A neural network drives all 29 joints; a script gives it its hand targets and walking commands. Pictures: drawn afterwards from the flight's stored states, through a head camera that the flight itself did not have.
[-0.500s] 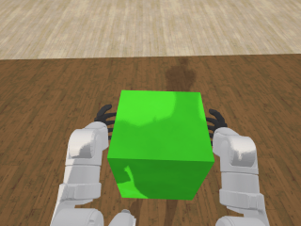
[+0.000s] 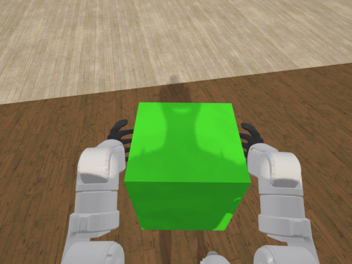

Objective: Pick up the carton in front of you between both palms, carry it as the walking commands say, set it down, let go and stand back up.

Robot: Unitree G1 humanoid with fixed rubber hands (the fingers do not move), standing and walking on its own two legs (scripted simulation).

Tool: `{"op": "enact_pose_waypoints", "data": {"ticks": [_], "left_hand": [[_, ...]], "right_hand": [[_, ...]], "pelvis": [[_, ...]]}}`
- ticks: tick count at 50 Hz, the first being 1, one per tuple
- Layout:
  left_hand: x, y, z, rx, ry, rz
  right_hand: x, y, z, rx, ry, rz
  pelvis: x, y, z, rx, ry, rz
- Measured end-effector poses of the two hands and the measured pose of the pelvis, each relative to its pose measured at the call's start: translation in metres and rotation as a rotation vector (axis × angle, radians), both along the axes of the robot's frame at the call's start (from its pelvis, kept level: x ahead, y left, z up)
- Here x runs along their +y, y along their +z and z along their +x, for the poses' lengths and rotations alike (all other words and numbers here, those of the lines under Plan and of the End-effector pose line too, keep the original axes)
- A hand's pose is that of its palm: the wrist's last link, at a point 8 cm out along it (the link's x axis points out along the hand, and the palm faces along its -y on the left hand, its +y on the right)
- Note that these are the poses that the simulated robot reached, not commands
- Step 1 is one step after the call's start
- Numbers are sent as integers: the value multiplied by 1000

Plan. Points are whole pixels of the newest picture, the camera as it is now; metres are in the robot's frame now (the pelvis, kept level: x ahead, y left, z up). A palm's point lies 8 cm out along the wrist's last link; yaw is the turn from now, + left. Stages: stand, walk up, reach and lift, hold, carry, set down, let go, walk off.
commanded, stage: carry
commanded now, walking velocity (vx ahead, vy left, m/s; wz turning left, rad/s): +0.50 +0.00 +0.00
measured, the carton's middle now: (184, 169) +0.35 -0.03 +0.02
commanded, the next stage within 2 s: none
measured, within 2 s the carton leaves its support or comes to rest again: neither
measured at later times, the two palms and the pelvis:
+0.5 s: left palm (120, 92) +0.63 +0.16 +0.03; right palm (211, 86) +0.67 -0.14 +0.03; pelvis +0.30 -0.03 -0.06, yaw +3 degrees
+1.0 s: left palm (130, 54) +0.95 +0.16 -0.02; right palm (199, 55) +0.93 -0.14 -0.02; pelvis +0.59 +0.03 -0.11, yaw +0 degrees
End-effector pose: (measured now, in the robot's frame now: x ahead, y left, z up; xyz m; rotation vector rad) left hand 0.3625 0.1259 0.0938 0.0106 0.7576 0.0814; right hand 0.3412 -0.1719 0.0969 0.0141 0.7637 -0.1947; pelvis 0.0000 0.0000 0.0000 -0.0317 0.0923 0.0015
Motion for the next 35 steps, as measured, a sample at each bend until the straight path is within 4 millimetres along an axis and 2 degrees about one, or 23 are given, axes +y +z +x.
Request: {"op": "enact_pose_waypoints", "data": {"ticks": [5,9,12,14,18,21,25,30,35], "left_hand": [[3,4,58,-52,28,-8],[1,3,113,-95,47,-6],[1,-6,155,-119,67,17],[5,-18,177,-106,84,48],[19,-50,203,5,129,41],[26,-61,226,40,152,35],[31,-62,270,25,167,32],[36,-53,337,-36,154,32],[48,-48,414,-121,133,28]], "right_hand": [[2,8,68,-51,24,-5],[0,6,129,-94,46,-7],[0,-8,179,-119,81,-2],[4,-24,210,-105,111,12],[19,-52,250,3,170,-5],[26,-63,280,38,190,-6],[31,-68,324,23,186,11],[35,-63,383,-38,157,26],[47,-58,454,-123,137,20]], "pelvis": [[-7,-4,61,3,11,6],[-15,-20,120,-3,25,26],[-22,-47,171,-26,50,55],[-24,-60,194,-28,41,28],[-33,-61,233,-26,37,40],[-36,-58,262,-18,45,48],[-35,-55,303,-3,45,54],[-24,-57,362,7,31,48],[-7,-82,435,-4,15,22]]}}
